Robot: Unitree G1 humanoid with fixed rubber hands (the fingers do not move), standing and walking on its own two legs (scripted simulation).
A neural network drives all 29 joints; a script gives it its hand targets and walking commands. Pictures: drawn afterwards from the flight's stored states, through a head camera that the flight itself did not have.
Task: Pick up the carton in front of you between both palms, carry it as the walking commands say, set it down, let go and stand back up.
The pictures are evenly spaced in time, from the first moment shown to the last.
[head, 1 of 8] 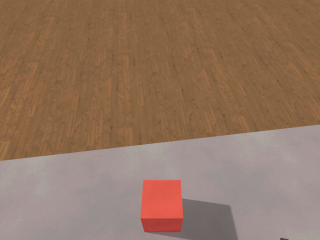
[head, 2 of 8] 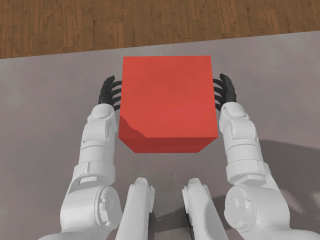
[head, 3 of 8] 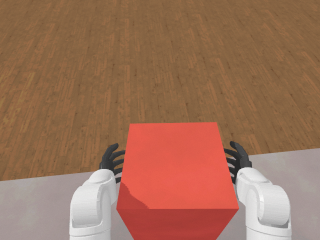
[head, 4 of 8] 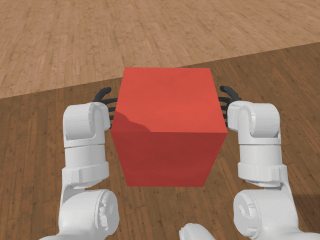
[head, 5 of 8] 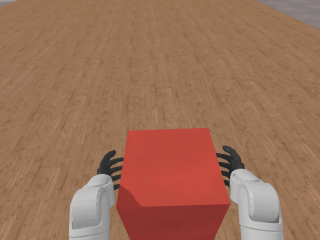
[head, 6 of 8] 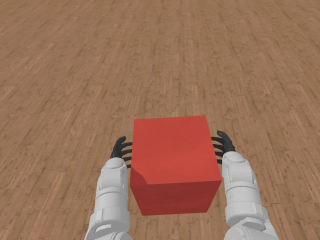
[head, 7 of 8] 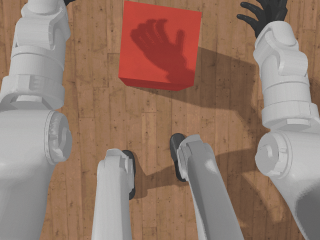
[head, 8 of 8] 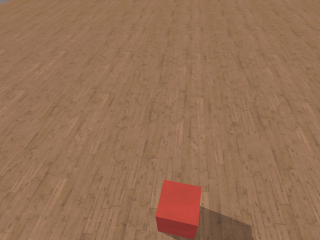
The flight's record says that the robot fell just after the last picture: no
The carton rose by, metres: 1.23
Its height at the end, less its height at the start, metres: +0.49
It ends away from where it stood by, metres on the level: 5.32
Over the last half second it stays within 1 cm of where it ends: yes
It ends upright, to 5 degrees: yes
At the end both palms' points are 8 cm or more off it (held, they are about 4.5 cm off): yes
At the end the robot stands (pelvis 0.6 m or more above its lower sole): yes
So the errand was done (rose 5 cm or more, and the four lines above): yes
